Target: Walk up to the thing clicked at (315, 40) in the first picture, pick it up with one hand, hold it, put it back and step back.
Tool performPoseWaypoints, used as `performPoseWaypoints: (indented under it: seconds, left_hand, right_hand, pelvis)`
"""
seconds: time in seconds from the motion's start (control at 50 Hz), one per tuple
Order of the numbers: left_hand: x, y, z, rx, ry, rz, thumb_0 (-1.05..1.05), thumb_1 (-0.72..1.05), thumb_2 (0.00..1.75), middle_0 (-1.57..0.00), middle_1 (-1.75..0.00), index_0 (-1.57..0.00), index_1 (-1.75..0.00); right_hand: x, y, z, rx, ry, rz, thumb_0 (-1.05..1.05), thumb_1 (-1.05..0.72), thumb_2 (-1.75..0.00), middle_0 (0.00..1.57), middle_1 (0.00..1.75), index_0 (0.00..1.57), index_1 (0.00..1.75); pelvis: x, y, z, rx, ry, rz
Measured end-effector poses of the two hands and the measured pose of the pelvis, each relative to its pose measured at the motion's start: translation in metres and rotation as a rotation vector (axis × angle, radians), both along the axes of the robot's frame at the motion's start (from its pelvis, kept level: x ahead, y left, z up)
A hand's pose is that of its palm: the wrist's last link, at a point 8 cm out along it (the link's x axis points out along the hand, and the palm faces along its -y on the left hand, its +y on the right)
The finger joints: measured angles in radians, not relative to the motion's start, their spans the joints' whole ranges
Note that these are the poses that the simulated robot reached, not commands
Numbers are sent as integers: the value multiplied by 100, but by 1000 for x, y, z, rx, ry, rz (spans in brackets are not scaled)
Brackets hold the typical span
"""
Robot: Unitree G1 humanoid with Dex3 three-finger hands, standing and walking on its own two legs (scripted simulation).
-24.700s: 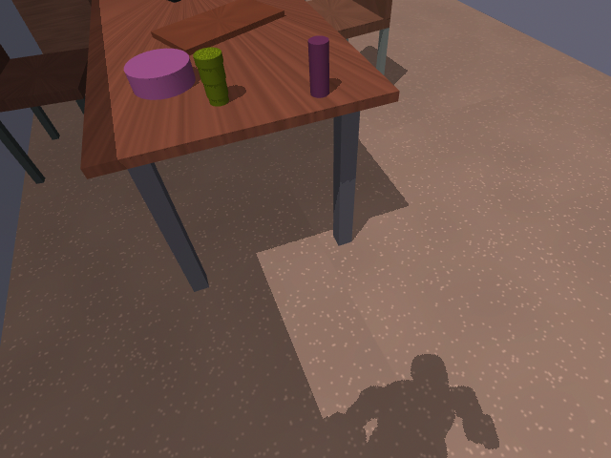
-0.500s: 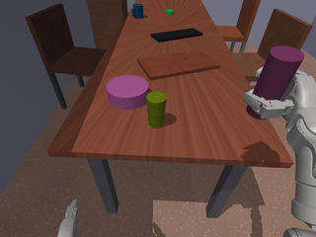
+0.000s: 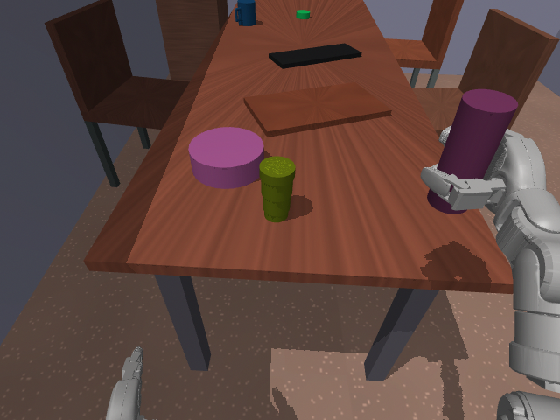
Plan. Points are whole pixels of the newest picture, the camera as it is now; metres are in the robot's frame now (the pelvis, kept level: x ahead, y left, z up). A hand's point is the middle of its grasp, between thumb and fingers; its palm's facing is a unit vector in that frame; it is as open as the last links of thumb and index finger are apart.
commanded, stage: crouch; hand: right
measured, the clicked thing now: (466, 156) +0.34 -0.18 +0.26
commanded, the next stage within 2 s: lower in 1.00 s
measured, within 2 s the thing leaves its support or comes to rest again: neither
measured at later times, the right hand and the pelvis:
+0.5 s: hand (424, 179) +0.42 -0.18 +0.16, palm faces +0.17 +0.99 -0.02, open 8.1 cm; pelvis -0.01 +0.00 +0.00, yaw +2 degrees
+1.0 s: hand (421, 184) +0.45 -0.20 +0.13, palm faces +0.19 +0.98 +0.01, open 8.1 cm; pelvis +0.01 +0.00 -0.01, yaw +2 degrees
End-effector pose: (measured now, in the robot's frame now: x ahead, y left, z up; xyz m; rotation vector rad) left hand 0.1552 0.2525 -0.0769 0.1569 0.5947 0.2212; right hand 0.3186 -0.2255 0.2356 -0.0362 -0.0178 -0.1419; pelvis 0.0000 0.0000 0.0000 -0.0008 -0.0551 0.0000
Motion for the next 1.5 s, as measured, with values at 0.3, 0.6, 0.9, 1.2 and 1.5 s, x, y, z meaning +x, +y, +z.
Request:
performPoseWaypoints:
  seconds: [0.3, 0.6, 0.9, 1.2, 1.5]
  left_hand:
    - [-38, 6, -3, 31, 30, 48, -1, -52, 5, -6, -6, -5, -5]
    - [-16, -3, 16, 39, -44, 45, -1, -51, 5, -6, -5, -6, -5]
    - [-15, -2, 5, 37, 65, 54, -1, -52, 5, -6, -5, -6, -5]
    - [-9, 5, 5, 51, 105, 73, -1, -53, 5, -6, -5, -5, -5]
    - [-20, 5, 1, 75, 128, 80, -1, -54, 7, -6, -5, -5, -5]
  right_hand:
    - [46, -12, -58, 34, 60, -61, -1, 23, -111, 87, 120, 87, 119]
    - [80, -14, -84, 56, 67, -39, -1, 23, -111, 87, 120, 87, 120]
    - [103, -17, -104, 37, 52, -29, -1, 23, -112, 87, 120, 87, 119]
    - [109, -30, -123, 26, 45, -49, -1, 23, -112, 87, 120, 87, 119]
    - [113, -30, -166, 48, 67, -51, -1, 23, -112, 86, 121, 87, 120]
  pelvis:
    - [-8, -1, -4, 0, 52, 25]
    - [1, -3, -4, 0, 102, 35]
    - [9, -5, -6, 4, 153, 37]
    - [15, -6, -9, 7, 178, 34]
    - [11, -10, -19, 12, 226, 42]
